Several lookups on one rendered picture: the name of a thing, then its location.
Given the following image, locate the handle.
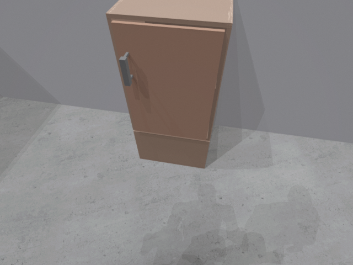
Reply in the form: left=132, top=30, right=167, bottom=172
left=119, top=52, right=133, bottom=86

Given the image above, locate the cupboard door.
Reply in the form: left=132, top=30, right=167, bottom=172
left=111, top=20, right=225, bottom=140

